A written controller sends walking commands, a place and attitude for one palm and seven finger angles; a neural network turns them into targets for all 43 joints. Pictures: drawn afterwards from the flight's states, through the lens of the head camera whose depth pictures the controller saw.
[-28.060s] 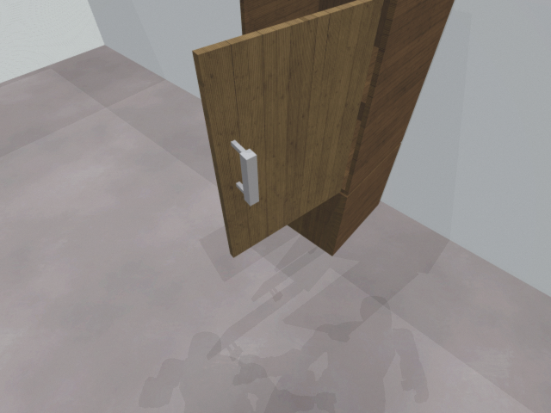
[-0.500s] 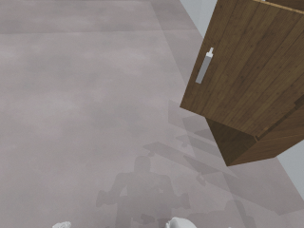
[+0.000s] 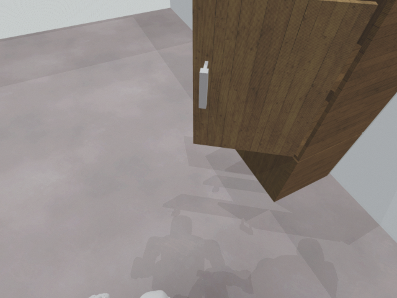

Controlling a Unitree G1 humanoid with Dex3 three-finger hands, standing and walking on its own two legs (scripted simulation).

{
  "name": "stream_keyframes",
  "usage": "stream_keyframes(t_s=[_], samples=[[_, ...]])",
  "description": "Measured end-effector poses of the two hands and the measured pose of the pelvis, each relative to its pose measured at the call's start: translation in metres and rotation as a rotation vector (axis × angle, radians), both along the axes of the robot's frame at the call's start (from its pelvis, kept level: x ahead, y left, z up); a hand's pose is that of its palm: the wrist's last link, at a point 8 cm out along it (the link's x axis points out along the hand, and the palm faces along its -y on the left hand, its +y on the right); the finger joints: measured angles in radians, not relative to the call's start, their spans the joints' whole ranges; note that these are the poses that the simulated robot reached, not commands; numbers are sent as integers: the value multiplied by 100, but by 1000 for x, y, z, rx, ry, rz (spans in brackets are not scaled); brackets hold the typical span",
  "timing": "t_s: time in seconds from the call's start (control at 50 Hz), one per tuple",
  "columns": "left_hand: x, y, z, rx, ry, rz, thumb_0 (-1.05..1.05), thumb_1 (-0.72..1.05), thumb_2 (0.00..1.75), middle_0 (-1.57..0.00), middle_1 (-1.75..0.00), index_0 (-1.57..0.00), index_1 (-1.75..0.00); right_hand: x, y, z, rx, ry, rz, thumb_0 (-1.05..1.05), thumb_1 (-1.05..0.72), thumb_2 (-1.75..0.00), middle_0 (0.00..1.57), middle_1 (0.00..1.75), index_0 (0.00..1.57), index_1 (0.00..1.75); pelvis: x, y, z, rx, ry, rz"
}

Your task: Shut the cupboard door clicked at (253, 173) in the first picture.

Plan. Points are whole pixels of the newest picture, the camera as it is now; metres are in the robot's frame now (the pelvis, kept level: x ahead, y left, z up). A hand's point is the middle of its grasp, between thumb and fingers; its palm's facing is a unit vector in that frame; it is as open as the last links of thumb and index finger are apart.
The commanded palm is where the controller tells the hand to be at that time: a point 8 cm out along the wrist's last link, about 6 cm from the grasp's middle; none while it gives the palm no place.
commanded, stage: take the last steps up to it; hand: left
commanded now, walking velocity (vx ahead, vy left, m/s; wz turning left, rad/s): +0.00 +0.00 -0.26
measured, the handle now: (204, 85) +0.71 +0.01 +0.00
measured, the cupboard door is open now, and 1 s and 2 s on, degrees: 55 55 55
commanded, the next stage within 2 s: come to a stop and stand still in 0.82 s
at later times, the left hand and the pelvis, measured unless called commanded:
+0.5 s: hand (138, 295) +0.15 +0.15 -0.16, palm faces -0.12 -0.97 -0.21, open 7.4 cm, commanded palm none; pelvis +0.05 -0.04 +0.00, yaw -7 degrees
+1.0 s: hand (162, 256) +0.24 +0.10 -0.17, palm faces -0.09 -0.98 -0.18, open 7.4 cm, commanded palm none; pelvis +0.19 -0.07 +0.00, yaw -7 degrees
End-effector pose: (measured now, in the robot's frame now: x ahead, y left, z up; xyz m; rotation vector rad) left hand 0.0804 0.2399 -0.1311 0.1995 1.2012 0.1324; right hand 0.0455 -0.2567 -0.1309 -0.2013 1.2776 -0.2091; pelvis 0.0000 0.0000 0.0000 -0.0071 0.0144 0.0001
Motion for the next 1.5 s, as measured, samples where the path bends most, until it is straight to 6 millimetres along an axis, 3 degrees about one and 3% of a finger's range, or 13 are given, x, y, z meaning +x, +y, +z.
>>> stream_keyframes(t_s=[0.12,0.26,0.44,0.5,0.58,0.72,0.78,0.84,1.04,1.18,1.3,1.42,1.5], samples=[[-2,14,-22,-39,48,6,1,90,90,-21,-30,-20,-30,2,24,3,-24,-39,-3,0,-91,-90,20,30,20,30,6,15,-8,-9,-2,-43],[8,12,-9,-49,84,-44,1,90,90,-20,-30,-19,-30,-25,35,13,5,6,-53,0,-91,-90,20,30,20,30,15,11,7,-25,-1,-87],[62,-29,-2,-21,27,-141,1,90,90,-20,-30,-19,-30,-75,-1,-9,49,142,-193,0,-90,-90,20,30,21,30,41,-25,-2,1,-10,-131],[70,-44,-1,-10,-3,-116,1,90,90,-20,-30,-19,-30,-75,-18,-15,57,203,-196,0,-91,-90,20,30,20,30,52,-37,-5,-11,-19,-119],[61,-60,1,-19,43,-80,1,90,90,-20,-30,-19,-30,-38,-35,-6,47,174,-178,1,-91,-90,20,30,20,30,72,-47,4,-5,-18,-115],[45,-80,-16,-79,202,-40,1,90,90,-20,-30,-20,-30,64,-40,3,36,26,-118,0,-91,-90,20,30,20,30,115,-53,4,-18,-13,-103],[48,-81,-30,-102,256,-14,1,90,90,-20,-30,-20,-30,107,-34,-2,28,-33,-85,0,-91,-90,20,30,20,30,140,-50,-6,-32,-21,-108],[63,-80,-38,-101,292,-23,1,90,90,-20,-30,-20,-30,134,-28,-7,24,-70,-77,0,-91,-90,20,30,20,30,158,-51,-13,-10,-27,-126],[180,-92,-10,-16,100,-58,1,92,90,-20,-30,-19,-30,138,-50,-10,66,68,-113,0,-93,-90,20,30,20,30,202,-81,0,14,-26,-115],[223,-116,0,23,65,-86,1,91,90,-20,-30,-19,-30,157,-72,-19,109,119,-155,0,-92,-90,20,30,20,30,229,-105,1,26,-20,-109],[238,-118,3,17,39,-56,0,91,90,-20,-30,-20,-30,182,-86,-9,58,118,-124,0,-91,-90,20,30,20,30,229,-100,7,39,-11,-95],[225,-88,-8,10,61,-34,0,90,90,-21,-30,-20,-30,215,-83,4,-6,27,-77,0,-91,-90,20,30,20,30,222,-80,4,24,-11,-87],[213,-65,-25,0,89,-18,0,90,90,-21,-30,-20,-30,223,-68,6,-40,-34,-48,0,-91,-90,20,30,20,30,220,-65,-6,-3,-25,-87]])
